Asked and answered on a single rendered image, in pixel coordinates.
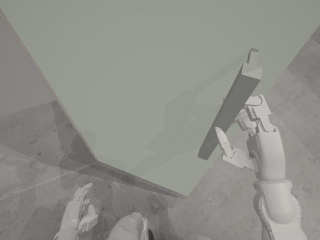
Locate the left robot hand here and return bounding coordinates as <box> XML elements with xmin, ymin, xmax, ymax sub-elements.
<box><xmin>60</xmin><ymin>183</ymin><xmax>98</xmax><ymax>235</ymax></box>

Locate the robot right forearm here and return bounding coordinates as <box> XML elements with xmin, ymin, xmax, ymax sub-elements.
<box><xmin>253</xmin><ymin>178</ymin><xmax>308</xmax><ymax>240</ymax></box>

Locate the fridge door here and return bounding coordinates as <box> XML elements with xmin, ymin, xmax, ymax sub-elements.
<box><xmin>0</xmin><ymin>0</ymin><xmax>320</xmax><ymax>197</ymax></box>

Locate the robot left forearm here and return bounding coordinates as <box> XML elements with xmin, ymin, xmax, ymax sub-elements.
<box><xmin>53</xmin><ymin>228</ymin><xmax>80</xmax><ymax>240</ymax></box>

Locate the handle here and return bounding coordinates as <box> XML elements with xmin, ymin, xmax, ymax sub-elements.
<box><xmin>197</xmin><ymin>48</ymin><xmax>263</xmax><ymax>161</ymax></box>

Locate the left robot thigh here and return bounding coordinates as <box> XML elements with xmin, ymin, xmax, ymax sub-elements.
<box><xmin>107</xmin><ymin>214</ymin><xmax>149</xmax><ymax>240</ymax></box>

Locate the right robot hand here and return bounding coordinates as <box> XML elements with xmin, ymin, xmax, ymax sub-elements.
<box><xmin>214</xmin><ymin>94</ymin><xmax>286</xmax><ymax>181</ymax></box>

